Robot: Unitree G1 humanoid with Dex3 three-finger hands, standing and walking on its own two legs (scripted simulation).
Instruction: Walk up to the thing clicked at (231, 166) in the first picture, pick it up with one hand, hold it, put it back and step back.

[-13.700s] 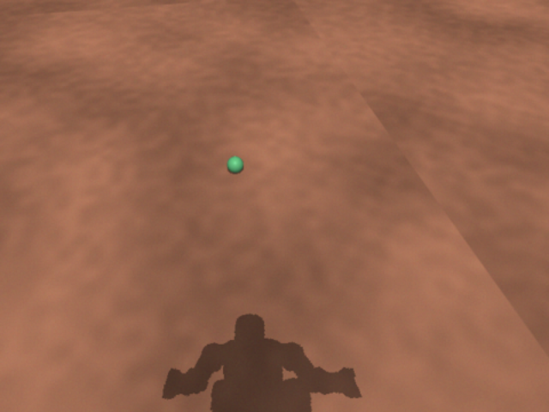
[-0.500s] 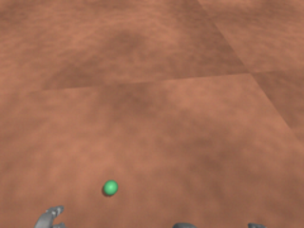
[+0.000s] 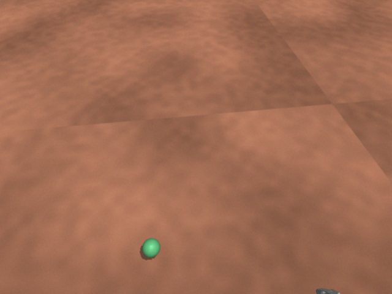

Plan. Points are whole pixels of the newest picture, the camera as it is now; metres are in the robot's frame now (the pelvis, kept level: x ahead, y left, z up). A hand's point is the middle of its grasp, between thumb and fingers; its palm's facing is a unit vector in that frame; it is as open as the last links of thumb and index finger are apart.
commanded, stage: walk up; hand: left
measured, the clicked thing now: (151, 247) +0.42 +0.23 -0.74
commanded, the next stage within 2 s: none
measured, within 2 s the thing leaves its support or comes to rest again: neither
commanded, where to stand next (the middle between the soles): +0.03 -0.01 m, yaw -1 degrees
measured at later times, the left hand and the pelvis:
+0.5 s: hand out of the picture +0.08 +0.27 -0.16, palm faces +0.02 -0.94 -0.35, open 7.4 cm; pelvis -0.02 +0.00 -0.01, yaw +0 degrees
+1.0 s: hand out of the picture -0.02 +0.25 -0.15, palm faces +0.07 -0.91 -0.40, open 7.4 cm; pelvis -0.05 -0.03 -0.01, yaw +6 degrees
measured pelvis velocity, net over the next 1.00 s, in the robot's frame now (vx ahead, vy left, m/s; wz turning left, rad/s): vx -0.05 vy -0.03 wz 0.10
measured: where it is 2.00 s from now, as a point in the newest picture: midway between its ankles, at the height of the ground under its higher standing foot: outside the picture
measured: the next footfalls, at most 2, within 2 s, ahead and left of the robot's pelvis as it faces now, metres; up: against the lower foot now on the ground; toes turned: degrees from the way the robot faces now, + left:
left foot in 0.94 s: -0.08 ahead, +0.08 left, +0.00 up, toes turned +7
right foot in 1.20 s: +0.10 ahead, -0.13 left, +0.00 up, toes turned +2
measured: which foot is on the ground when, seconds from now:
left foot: down 0.00-0.62, up 0.64-0.92, down 0.94-1.00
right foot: down 0.00-0.94, up 0.96-1.00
